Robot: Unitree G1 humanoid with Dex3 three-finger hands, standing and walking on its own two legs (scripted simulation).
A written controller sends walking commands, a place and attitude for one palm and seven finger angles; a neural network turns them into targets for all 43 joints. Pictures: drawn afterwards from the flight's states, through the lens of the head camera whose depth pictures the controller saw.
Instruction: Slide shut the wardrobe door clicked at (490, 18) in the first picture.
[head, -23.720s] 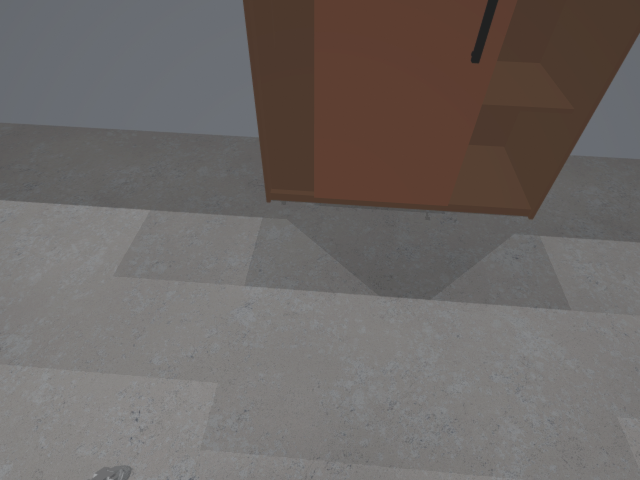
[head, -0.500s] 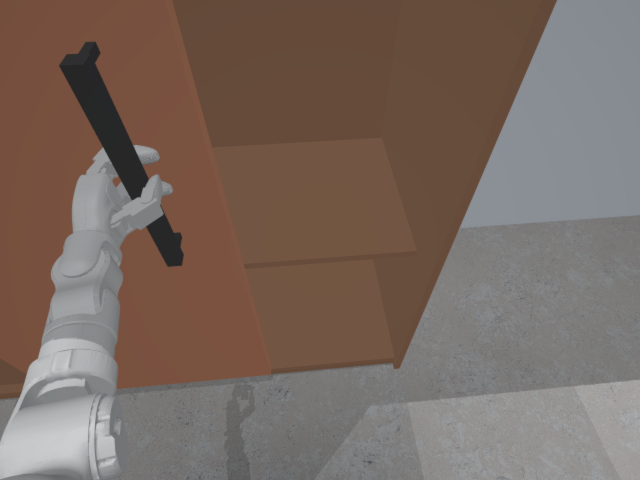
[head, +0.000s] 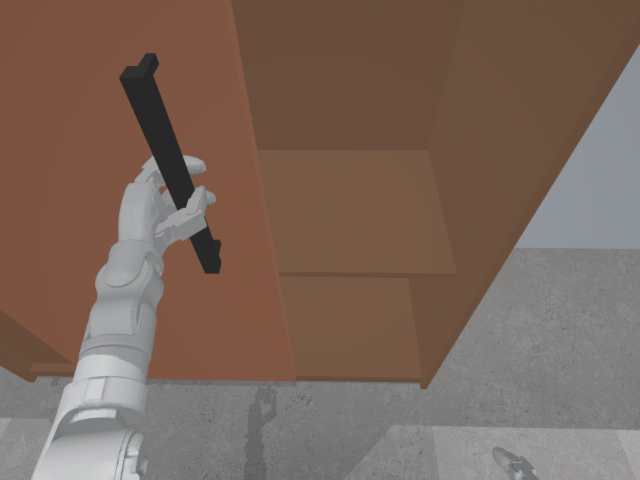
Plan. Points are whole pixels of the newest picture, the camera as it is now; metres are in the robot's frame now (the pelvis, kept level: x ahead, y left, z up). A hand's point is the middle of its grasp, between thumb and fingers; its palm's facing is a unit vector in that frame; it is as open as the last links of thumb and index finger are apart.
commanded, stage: tug the door sideways, standing still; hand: left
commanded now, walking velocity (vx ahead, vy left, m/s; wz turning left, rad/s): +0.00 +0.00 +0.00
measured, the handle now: (187, 184) +0.45 +0.20 +0.12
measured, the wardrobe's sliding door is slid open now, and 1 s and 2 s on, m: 0.39 0.39 0.27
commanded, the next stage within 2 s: step sideways, sliding the door along in 0.28 s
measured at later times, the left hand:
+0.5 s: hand (197, 215) +0.40 +0.17 +0.12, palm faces +0.12 -0.98 -0.19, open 6.1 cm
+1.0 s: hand (208, 209) +0.41 +0.16 +0.12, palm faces +0.36 -0.93 -0.13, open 6.3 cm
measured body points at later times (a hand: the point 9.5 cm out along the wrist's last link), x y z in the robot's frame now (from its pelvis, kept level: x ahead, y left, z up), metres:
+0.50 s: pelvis -0.02 +0.01 -0.01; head +0.03 -0.01 +0.44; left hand +0.39 +0.23 +0.13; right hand +0.10 -0.23 -0.13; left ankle -0.07 +0.10 -0.74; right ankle -0.04 -0.13 -0.73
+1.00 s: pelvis +0.00 -0.08 -0.01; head +0.08 -0.07 +0.43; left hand +0.39 +0.21 +0.13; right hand +0.17 -0.31 -0.14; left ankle -0.04 +0.06 -0.74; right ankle +0.02 -0.16 -0.70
